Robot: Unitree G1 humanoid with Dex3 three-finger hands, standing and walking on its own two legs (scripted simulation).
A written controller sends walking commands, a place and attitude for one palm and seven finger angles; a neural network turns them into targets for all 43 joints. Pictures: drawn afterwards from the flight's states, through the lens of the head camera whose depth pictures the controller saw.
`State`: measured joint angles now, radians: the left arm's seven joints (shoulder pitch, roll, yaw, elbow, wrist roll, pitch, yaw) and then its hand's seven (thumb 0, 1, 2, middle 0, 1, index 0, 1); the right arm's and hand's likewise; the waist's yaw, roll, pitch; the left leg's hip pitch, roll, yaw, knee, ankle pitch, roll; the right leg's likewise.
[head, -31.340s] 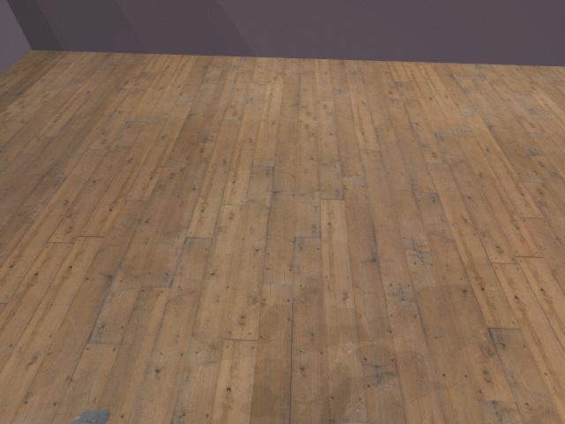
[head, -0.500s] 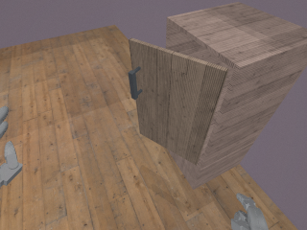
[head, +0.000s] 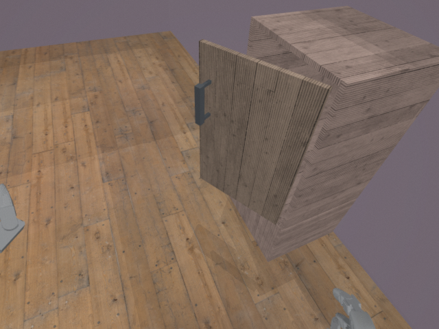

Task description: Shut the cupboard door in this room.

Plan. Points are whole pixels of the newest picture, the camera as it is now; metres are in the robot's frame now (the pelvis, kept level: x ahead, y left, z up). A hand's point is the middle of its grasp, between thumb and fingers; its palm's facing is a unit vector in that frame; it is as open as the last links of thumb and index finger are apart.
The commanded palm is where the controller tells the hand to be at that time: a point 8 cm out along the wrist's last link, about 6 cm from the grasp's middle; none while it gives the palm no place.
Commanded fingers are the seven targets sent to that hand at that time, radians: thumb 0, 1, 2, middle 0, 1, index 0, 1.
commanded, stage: step back with the hand held close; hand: left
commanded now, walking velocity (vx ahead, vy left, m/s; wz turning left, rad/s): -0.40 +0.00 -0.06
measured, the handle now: (203, 102) +0.74 +0.09 +0.00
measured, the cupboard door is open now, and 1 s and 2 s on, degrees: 29 29 29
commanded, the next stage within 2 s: stop stepping back and stand still in 0.76 s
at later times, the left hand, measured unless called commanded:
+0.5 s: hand out of the picture +0.14 +0.27 +0.18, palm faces +0.46 -0.78 -0.42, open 7.5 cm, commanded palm +0.08 +0.31 +0.19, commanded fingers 0.00 0.90 0.90 -0.20 -0.30 -0.20 -0.30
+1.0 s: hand out of the picture +0.06 +0.31 +0.19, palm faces +0.44 -0.84 -0.33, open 7.5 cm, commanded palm +0.00 +0.35 +0.19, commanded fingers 0.00 0.90 0.90 -0.20 -0.30 -0.20 -0.30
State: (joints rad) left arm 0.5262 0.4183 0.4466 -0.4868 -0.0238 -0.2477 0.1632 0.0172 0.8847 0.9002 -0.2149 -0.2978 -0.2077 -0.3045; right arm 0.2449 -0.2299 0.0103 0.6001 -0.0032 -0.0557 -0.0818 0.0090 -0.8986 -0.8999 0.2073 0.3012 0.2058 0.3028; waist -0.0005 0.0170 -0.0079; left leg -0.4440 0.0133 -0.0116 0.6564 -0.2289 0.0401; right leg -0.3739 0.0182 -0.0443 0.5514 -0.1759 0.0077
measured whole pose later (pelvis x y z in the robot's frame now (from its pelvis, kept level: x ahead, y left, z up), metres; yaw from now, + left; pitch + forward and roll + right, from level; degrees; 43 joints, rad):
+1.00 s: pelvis -0.14 +0.05 +0.00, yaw +1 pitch -1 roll -5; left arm 0.43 0.44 0.40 -0.53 -0.05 -0.23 0.14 0.02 0.88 0.90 -0.22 -0.30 -0.21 -0.30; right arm 0.21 -0.17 0.01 0.65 -0.01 -0.09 -0.07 0.01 -0.90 -0.90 0.21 0.30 0.21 0.30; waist -0.01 0.00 -0.05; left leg -0.54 0.04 0.10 0.53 -0.11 0.01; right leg -0.19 0.03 0.03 0.60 -0.44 0.02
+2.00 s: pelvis -0.24 +0.13 +0.01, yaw -4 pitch +0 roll +0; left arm 0.55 0.47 0.47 -0.54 -0.05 -0.20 0.17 0.02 0.89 0.90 -0.21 -0.30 -0.20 -0.30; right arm 0.23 -0.15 0.03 0.63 -0.01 -0.11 -0.06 0.01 -0.90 -0.90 0.20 0.30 0.20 0.30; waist -0.04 -0.04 0.02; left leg -0.32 0.08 0.09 0.58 -0.25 -0.01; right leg -0.23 0.02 -0.06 0.55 -0.32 -0.02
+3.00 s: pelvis -0.24 +0.16 +0.02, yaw -3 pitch -1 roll -1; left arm 0.37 0.21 0.01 1.13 0.01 0.03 0.02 0.00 0.94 0.90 -0.20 -0.30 -0.20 -0.30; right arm 0.32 -0.16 0.01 1.10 -0.02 0.03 -0.02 0.00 -0.90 -0.90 0.20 0.30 0.20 0.30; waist 0.00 0.00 0.05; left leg -0.24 0.02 0.10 0.44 -0.18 0.03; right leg -0.14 -0.02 -0.06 0.40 -0.24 0.01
